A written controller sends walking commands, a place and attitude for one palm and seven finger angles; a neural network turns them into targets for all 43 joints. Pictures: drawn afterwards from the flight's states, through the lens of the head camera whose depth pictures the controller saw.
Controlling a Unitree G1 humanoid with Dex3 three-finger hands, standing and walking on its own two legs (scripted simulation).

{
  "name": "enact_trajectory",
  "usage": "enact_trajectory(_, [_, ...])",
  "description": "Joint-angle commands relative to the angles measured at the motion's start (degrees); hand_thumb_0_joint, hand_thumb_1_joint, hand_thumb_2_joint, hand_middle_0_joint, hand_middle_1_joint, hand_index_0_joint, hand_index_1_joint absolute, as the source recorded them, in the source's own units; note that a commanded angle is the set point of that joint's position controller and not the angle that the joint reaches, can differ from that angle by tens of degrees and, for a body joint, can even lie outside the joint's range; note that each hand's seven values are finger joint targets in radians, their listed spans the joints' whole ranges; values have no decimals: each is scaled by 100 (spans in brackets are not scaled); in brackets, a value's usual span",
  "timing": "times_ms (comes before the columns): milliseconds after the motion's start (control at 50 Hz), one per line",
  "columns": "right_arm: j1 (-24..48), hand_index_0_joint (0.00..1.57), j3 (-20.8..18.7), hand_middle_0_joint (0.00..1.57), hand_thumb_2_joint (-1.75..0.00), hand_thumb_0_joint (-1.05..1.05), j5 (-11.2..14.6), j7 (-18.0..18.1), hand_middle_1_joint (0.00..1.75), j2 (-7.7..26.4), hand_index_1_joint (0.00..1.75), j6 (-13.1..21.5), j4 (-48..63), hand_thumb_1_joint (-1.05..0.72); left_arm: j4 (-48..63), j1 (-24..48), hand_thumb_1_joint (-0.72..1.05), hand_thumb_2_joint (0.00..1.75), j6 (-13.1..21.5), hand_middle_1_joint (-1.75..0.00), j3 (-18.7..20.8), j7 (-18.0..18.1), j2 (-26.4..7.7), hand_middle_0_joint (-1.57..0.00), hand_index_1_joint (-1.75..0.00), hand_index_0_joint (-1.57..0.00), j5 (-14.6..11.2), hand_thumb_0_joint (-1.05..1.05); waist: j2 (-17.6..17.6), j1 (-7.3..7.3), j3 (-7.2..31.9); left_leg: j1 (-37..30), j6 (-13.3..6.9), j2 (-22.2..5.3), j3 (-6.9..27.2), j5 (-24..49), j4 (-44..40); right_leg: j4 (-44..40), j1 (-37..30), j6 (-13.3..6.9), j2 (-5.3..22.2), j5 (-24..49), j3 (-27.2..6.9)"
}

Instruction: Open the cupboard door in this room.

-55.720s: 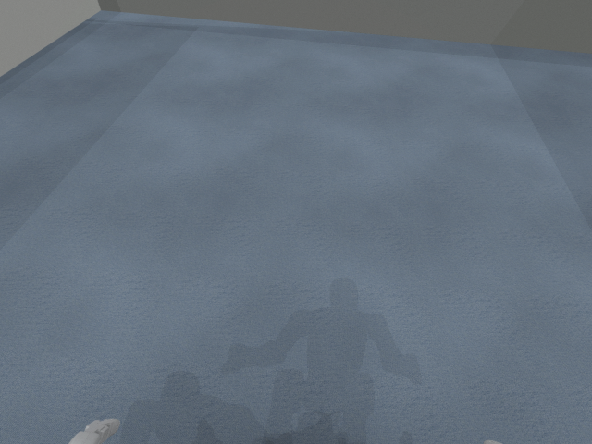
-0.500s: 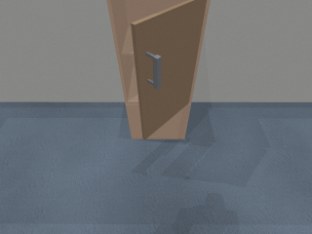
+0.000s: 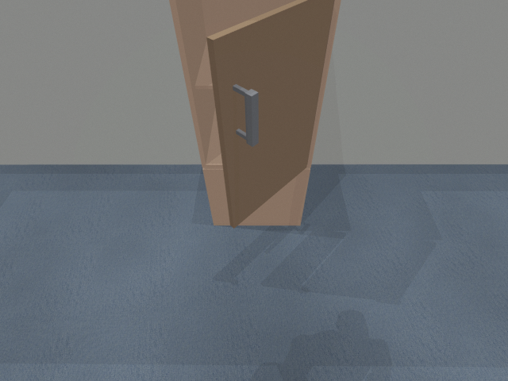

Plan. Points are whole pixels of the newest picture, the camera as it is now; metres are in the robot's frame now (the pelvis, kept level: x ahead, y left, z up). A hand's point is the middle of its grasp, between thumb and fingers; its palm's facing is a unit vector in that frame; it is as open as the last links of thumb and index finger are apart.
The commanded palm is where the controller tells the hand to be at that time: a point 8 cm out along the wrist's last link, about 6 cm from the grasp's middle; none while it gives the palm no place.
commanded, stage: look to check the result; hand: left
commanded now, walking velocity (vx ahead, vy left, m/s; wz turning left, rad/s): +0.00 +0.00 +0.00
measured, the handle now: (245, 115) +0.62 +0.05 +0.07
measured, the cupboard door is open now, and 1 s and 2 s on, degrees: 47 47 47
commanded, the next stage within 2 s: walk to a spot facing it in 0.10 s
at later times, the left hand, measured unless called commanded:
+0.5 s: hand out of the picture +0.02 +0.18 -0.18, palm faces -0.02 -0.98 -0.20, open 7.4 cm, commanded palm none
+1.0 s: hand out of the picture +0.13 +0.14 -0.17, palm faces -0.32 -0.90 -0.28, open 7.4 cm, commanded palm none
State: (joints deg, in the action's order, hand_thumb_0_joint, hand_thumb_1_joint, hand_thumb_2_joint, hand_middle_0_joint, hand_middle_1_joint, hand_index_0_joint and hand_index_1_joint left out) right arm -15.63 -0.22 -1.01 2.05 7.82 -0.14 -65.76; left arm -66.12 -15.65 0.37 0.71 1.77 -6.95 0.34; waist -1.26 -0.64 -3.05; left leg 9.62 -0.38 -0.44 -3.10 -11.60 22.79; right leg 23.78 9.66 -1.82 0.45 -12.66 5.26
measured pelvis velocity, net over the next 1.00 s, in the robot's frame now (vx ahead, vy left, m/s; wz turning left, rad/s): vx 0.00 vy -0.03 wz -0.39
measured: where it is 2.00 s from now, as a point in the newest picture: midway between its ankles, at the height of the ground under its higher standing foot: outside the picture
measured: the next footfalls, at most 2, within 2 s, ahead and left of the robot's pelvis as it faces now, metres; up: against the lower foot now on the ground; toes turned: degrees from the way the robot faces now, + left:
right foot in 0.80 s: +0.01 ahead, -0.14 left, +0.00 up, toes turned -17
left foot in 1.18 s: +0.11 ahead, +0.08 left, +0.00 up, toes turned -28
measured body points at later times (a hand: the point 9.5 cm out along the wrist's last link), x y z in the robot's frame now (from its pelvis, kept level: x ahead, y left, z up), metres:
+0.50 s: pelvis +0.00 +0.00 -0.01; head +0.04 +0.00 +0.44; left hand +0.02 +0.23 -0.17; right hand +0.00 -0.23 -0.17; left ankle +0.01 +0.11 -0.74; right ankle +0.01 -0.10 -0.74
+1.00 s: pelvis +0.00 -0.03 -0.01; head +0.06 -0.07 +0.44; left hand +0.15 +0.18 -0.15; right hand +0.01 -0.31 -0.16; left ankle +0.03 +0.11 -0.67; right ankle -0.03 -0.13 -0.74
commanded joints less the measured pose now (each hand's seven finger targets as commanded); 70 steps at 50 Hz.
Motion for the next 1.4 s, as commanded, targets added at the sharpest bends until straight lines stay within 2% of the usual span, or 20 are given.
enact_trajectory(0, [-445, 20, -54, 20, -90, 0, -26, -2, 30, 457, 30, 27, 68, -90, 141, -392, 90, 90, 101, -30, 114, 53, -659, -20, -30, -20, 6, 0, 125, 6, -158, 89, -120, -503, 455, 401, -403, -652, 165, -90, 632, 243, -665])
enact_trajectory(200, [-351, 20, -49, 20, -90, 0, -28, 6, 30, 526, 30, 37, 53, -90, 160, -288, 90, 90, 112, -30, 120, 48, -714, -20, -30, -20, -1, 0, 72, 11, -150, 67, -101, -532, 473, 574, -429, -670, 34, -93, 633, 469, -634])
enact_trajectory(440, [-179, 20, -330, 20, -90, 0, -22, 87, 30, 670, 30, -162, 546, -90, 725, 151, 90, 90, -183, -30, 515, -56, -1094, -20, -30, -20, 75, 0, 355, -83, -50, 101, 5, -587, -129, -407, 563, -360, 936, -396, 782, 458, -1545])
enact_trajectory(520, [-279, 20, -459, 20, -90, 0, -78, 142, 30, 1204, 30, -74, 729, -90, 1045, 368, 90, 90, -237, -30, 514, -155, -819, -20, -30, -20, 82, 0, -1027, -116, 92, -202, -664, -1998, 1208, -248, -693, 1639, 1625, 24, -133, -350, -584])
enact_trajectory(560, [-294, 20, -467, 20, -90, 0, -97, 161, 30, 1263, 30, -14, 821, -90, 1201, 512, 90, 90, -297, -30, 558, -188, -831, -20, -30, -20, 113, 0, -1087, -99, 166, -312, -1131, -2574, 1388, 498, -927, 3495, 2051, 127, 36, -1744, -623])
enact_trajectory(680, [139, 20, -510, 20, -90, 0, -153, 97, 30, 1394, 30, -12, 1083, -90, 1346, 505, 90, 90, -244, -30, 501, -287, -665, -20, -30, -20, 87, 0, -716, 31, 291, -313, -650, -2051, -110, 1798, -52, 2153, 1311, 222, 109, -1394, -157])
enact_trajectory(740, [238, 20, -559, 20, -90, 0, -80, 38, 30, 1469, 30, -59, 1172, -90, 1271, 62, 90, 90, -181, -30, 565, -273, -909, -20, -30, -20, 100, 0, -390, 274, 473, 38, -197, -1719, -595, 1381, 941, 506, 244, 146, -10, 177, -12])
enact_trajectory(760, [282, 20, -548, 20, -90, 0, -3, -7, 30, 1241, 30, -84, 1328, -90, 1241, -212, 90, 90, -113, -30, 649, -208, -1405, -20, -30, -20, 146, 0, 770, 411, 623, 791, 138, -1193, -918, 321, 2014, -202, -434, -138, 734, 1456, -1224])
enact_trajectory(780, [678, 20, -458, 20, -90, 0, 27, -47, 30, 850, 30, -101, 1648, -90, 1212, -402, 90, 90, -84, -30, 786, -116, -2025, -20, -30, -20, 164, 0, 2185, 582, 452, 2161, 386, -348, -886, -2461, 3349, -440, -786, -826, 2019, 3339, -3093])
enact_trajectory(800, [782, 20, -446, 20, -90, 0, 34, -29, 30, 972, 30, -178, 1674, -90, 1184, -555, 90, 90, -87, -30, 768, -63, -2070, -20, -30, -20, 85, 0, 1720, 647, 497, 2282, 327, -416, -64, -2617, 4158, -401, -677, -1224, 2173, 3152, -3126])
enact_trajectory(840, [980, 20, -449, 20, -90, 0, 24, -32, 30, 901, 30, -183, 1707, -90, 1325, -74, 90, 90, -96, -30, 722, 17, -1724, -20, -30, -20, 109, 0, 1479, 353, 343, 2671, 346, -532, 304, -1979, 4442, -136, -660, -1144, 1556, 3065, -2857])
enact_trajectory(940, [984, 20, -421, 20, -90, 0, 49, -66, 30, 811, 30, -226, 1713, -90, 1590, 208, 90, 90, -92, -30, 658, 23, -1648, -20, -30, -20, 121, 0, 650, 198, 639, 1921, 444, -289, 221, -1377, 3726, -99, -264, -963, 1170, 2751, -2436])
enact_trajectory(1060, [1019, 20, -430, 20, -90, 0, 99, -31, 30, 842, 30, -134, 1903, -90, 1663, 253, 90, 90, -145, -30, 693, -38, -1712, -20, -30, -20, 160, 0, 1019, 178, 540, 1346, 362, -69, 293, -1402, 2282, -72, -22, -927, 1032, 2394, -2895])
enact_trajectory(1120, [318, 20, -426, 20, -90, 0, 106, 32, 30, 965, 30, -37, 1695, -90, 1792, 622, 90, 90, -198, -30, 664, -78, -1595, -20, -30, -20, 79, 0, 764, -199, 686, -169, 298, -63, 251, -228, 476, 400, 836, -420, 614, 1839, -2650])
enact_trajectory(1140, [139, 20, -474, 20, -90, 0, 56, 77, 30, 1358, 30, 33, 1670, -90, 1884, 551, 90, 90, -214, -30, 600, -104, -1276, -20, -30, -20, 23, 0, -266, -252, 811, -943, 42, -946, 1165, -197, -312, 1017, 1684, -116, 44, 592, -2205])
enact_trajectory(1160, [78, 20, -591, 20, -90, 0, -13, 78, 30, 1910, 30, 54, 1770, -90, 1960, 384, 90, 90, -207, -30, 530, -177, -1031, -20, -30, -20, -6, 0, -1977, -182, 899, -1211, -528, -2502, 2694, 572, -723, 2460, 2449, 279, -538, -2116, -1172])
enact_trajectory(1180, [-14, 20, -550, 20, -90, 0, -64, 112, 30, 1969, 30, 16, 1782, -90, 1998, 667, 90, 90, -230, -30, 549, -196, -1266, -20, -30, -20, 68, 0, -1442, -291, 687, -697, -1016, -2894, 2843, 1250, -652, 3545, 2444, 363, -312, -2412, -1054])
enact_trajectory(1200, [270, 20, -494, 20, -90, 0, -104, 133, 30, 1815, 30, 11, 1949, -90, 2065, 588, 90, 90, -214, -30, 585, -245, -1265, -20, -30, -20, 83, 0, -752, -80, 493, -109, -1148, -2761, 2354, 1367, -606, 4066, 2281, 418, -84, -2134, -974])
enact_trajectory(1280, [377, 20, -348, 20, -90, 0, -92, 124, 30, 1332, 30, 75, 1954, -90, 1837, 510, 90, 90, -286, -30, 572, -354, -1068, -20, -30, -20, 98, 0, -981, 123, 435, -419, -572, -1679, 586, 3148, -113, 4709, 2480, 555, 3, -1216, -649])
enact_trajectory(1380, [-174, 20, -396, 20, -90, 0, -83, 99, 30, 1399, 30, 69, 1723, -90, 1943, 892, 90, 90, -303, -30, 483, -417, -958, -20, -30, -20, 84, 0, -1038, -92, 557, -811, -580, -1687, 176, 2798, -71, 3612, 2321, 572, 135, -1065, -318])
